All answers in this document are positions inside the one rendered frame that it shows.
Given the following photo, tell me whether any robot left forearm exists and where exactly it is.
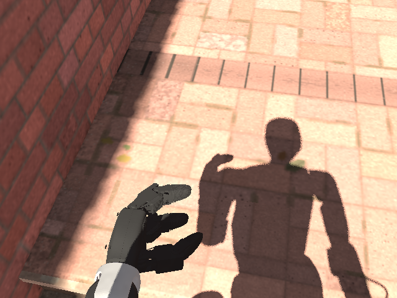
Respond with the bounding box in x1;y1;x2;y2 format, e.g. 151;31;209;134
85;262;141;298

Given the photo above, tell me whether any left robot hand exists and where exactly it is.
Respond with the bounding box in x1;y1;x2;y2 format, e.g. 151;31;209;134
105;183;203;274

